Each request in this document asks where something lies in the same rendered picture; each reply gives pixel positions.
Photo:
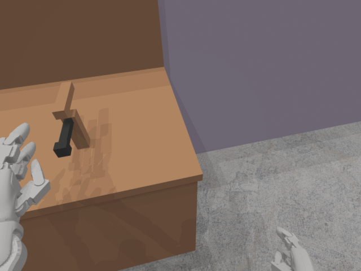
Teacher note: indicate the left robot forearm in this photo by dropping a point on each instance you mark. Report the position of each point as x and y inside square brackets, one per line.
[13, 252]

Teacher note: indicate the robot right hand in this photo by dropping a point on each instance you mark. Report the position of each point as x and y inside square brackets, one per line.
[296, 260]

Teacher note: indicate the tap lever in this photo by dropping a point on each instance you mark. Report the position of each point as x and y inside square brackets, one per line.
[62, 148]

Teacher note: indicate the robot left hand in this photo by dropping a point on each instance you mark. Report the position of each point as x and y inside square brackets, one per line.
[13, 168]

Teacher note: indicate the counter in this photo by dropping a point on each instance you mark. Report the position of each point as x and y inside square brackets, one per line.
[127, 194]

